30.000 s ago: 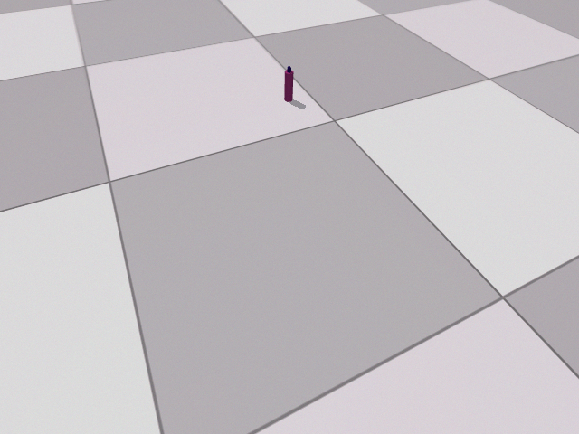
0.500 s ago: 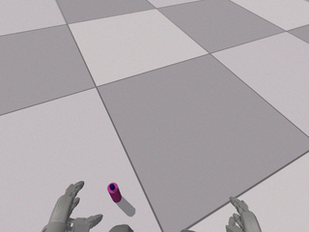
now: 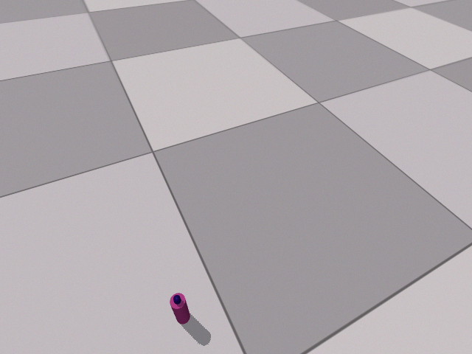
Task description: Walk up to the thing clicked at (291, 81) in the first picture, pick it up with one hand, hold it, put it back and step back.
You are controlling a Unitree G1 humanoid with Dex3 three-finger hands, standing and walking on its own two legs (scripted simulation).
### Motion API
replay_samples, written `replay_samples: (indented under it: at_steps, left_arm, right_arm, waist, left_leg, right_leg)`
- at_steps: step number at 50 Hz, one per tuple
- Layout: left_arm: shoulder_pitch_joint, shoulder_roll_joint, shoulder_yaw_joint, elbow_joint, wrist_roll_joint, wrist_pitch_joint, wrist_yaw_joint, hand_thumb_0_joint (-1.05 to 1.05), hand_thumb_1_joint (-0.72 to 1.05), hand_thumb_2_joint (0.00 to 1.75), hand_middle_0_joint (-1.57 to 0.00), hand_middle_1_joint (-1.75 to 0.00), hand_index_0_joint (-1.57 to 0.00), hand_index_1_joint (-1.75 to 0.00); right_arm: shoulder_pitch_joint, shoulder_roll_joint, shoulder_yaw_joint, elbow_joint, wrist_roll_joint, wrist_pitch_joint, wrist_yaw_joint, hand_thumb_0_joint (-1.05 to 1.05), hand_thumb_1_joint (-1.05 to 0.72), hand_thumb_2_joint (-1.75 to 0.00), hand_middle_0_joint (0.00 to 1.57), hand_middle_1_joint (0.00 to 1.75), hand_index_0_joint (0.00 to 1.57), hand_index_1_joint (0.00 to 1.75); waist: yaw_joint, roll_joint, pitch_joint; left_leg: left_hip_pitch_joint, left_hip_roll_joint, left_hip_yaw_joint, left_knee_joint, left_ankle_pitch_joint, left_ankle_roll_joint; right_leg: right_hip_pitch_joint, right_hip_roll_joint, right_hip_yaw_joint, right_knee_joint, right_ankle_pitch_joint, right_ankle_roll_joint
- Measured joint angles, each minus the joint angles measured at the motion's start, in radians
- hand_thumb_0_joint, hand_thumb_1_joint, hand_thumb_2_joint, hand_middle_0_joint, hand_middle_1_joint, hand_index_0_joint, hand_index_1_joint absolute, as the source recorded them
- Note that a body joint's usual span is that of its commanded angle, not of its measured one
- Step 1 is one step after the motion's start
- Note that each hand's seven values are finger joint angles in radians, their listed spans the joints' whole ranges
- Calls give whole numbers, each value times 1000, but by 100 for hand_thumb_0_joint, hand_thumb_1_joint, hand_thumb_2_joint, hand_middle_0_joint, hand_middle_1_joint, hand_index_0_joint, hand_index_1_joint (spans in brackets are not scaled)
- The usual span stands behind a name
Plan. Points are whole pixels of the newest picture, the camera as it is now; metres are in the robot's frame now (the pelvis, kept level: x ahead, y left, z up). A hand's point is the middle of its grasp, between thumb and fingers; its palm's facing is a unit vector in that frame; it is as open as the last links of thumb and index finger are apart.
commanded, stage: stand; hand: left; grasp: from the side
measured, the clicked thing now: (180, 307) +0.38 +0.21 -0.66
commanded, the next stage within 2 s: step back in 1.68 s
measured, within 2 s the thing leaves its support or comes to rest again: neither
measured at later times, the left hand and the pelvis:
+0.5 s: hand out of the picture +0.04 +0.24 -0.15, palm faces -0.01 -0.94 -0.34, open 7.4 cm; pelvis -0.01 -0.01 +0.01, yaw +0 degrees
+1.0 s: hand out of the picture +0.08 +0.23 -0.15, palm faces -0.02 -0.94 -0.34, open 7.4 cm; pelvis +0.01 -0.02 +0.01, yaw -1 degrees
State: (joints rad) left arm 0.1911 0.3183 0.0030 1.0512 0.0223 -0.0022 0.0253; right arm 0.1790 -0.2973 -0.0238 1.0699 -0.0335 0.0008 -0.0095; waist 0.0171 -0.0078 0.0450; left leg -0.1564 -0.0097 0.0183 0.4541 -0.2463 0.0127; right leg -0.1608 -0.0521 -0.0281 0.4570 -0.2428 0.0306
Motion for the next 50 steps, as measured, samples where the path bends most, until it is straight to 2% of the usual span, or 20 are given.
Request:
replay_samples:
  at_steps: [18,50]
  left_arm:
    - [-36,2,2,110,0,-10,-10,1,90,90,-20,-30,-20,-30]
    - [-90,5,3,117,-12,-13,-20,1,90,90,-20,-30,-21,-30]
  right_arm:
    - [-34,-15,-1,73,7,-3,6,1,-90,-90,20,30,21,30]
    - [-55,-37,18,86,16,-10,6,1,-90,-90,20,30,21,30]
  waist:
    - [-2,12,-1]
    - [-13,15,5]
  left_leg:
    - [48,2,1,-110,72,-6]
    - [64,25,4,-143,67,-24]
  right_leg:
    - [38,5,0,-93,64,-4]
    - [53,28,2,-129,63,-20]
